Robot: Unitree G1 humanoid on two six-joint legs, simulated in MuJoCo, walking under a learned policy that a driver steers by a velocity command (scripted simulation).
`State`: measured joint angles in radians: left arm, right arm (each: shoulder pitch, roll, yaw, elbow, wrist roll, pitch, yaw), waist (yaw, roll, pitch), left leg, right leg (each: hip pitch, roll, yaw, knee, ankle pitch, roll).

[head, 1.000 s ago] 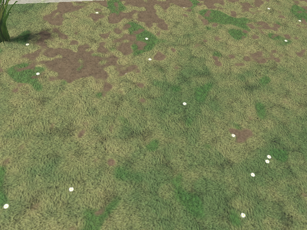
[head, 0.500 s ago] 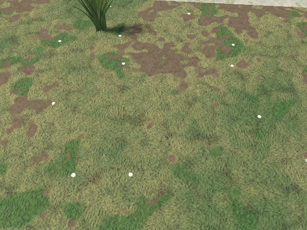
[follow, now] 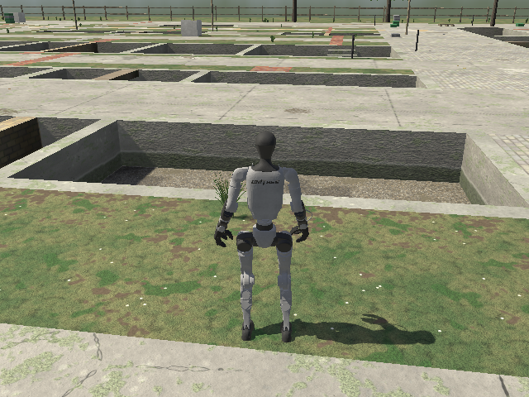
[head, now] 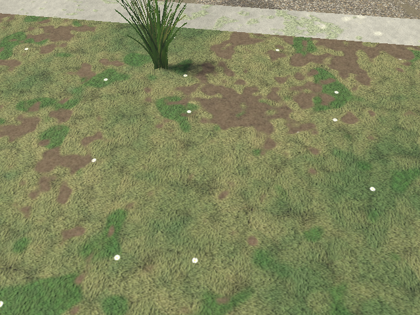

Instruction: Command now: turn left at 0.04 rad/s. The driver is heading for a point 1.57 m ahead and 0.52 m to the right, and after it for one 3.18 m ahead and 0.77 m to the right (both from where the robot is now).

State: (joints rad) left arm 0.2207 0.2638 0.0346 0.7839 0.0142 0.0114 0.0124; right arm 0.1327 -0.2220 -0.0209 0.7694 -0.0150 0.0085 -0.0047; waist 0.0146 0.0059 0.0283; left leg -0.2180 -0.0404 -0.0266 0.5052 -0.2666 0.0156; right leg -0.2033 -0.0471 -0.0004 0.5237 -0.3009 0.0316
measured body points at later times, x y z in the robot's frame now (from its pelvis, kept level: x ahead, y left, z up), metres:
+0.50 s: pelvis +0.00 -0.01 +0.00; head +0.01 -0.01 +0.45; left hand +0.08 +0.24 -0.13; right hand +0.07 -0.28 -0.14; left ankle +0.00 +0.11 -0.74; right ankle -0.01 -0.14 -0.74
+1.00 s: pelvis +0.10 +0.01 +0.01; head +0.11 +0.02 +0.46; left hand +0.23 +0.27 -0.12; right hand +0.03 -0.24 -0.13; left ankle +0.01 +0.11 -0.74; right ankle +0.13 -0.14 -0.66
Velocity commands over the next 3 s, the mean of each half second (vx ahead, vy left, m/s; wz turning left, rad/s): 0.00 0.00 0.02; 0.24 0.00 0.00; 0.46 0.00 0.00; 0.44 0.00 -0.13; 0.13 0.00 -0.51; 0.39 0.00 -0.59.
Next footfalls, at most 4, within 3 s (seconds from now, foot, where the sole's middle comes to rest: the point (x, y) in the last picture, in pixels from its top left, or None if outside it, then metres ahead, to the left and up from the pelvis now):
1.24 right None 0.42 -0.14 -0.77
1.78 left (199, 253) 0.73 0.09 -0.77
2.26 right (266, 226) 0.84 -0.15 -0.77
2.72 left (211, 204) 0.94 0.05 -0.77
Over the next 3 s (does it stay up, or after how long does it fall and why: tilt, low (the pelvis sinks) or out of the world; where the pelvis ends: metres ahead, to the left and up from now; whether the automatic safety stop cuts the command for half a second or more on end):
stays up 0.90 -0.08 0.01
